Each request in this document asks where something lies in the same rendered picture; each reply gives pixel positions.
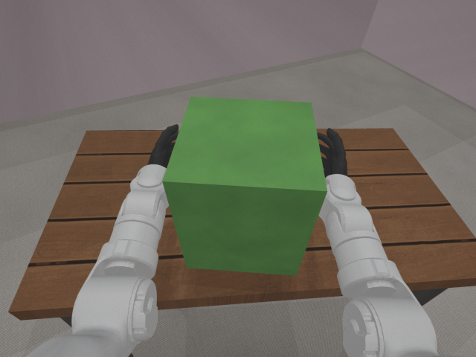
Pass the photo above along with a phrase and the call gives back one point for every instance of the right robot upper arm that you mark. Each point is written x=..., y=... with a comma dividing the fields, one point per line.
x=387, y=327

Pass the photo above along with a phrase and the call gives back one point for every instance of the table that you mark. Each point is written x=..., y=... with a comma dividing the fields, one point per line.
x=420, y=231

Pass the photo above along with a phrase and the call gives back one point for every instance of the left robot hand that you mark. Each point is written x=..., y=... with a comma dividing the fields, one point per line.
x=164, y=146

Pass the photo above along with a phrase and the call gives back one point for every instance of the right robot hand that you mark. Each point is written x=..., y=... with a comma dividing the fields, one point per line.
x=336, y=162

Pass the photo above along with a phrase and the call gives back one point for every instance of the left robot upper arm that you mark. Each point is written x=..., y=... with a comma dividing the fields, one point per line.
x=113, y=314

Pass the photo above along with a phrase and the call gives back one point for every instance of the left robot forearm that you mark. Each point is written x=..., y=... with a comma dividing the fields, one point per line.
x=132, y=248

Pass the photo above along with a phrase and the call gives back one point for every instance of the carton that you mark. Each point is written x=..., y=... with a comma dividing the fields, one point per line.
x=245, y=184

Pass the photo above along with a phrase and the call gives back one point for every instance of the right robot forearm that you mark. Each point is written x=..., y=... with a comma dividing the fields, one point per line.
x=364, y=269

